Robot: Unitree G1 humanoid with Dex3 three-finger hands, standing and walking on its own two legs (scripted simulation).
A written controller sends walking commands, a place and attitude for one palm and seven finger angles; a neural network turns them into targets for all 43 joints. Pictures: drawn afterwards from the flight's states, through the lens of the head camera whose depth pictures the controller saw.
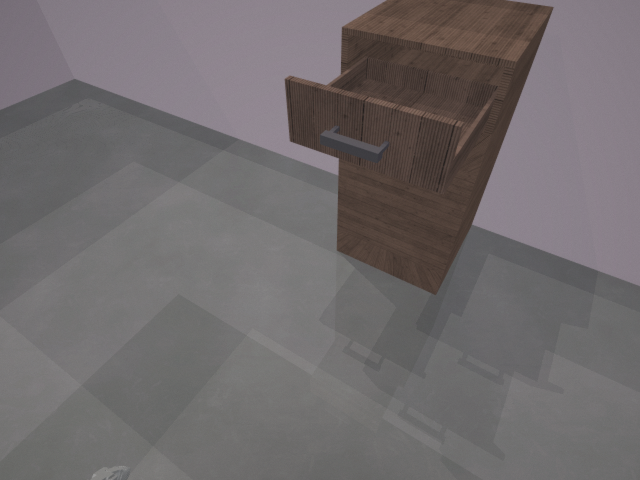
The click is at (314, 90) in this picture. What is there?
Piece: drawer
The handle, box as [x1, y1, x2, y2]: [320, 125, 389, 162]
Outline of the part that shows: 320,134 321,144 374,162 377,162 381,158 382,152 388,146 389,142 384,141 379,147 355,140 337,134 336,132 339,129 339,126 336,125 329,131 325,130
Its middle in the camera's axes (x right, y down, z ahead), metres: +0.07 -0.21 +0.82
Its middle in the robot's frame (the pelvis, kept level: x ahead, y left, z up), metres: +0.76 -0.04 +0.02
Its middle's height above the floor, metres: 0.79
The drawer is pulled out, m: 0.30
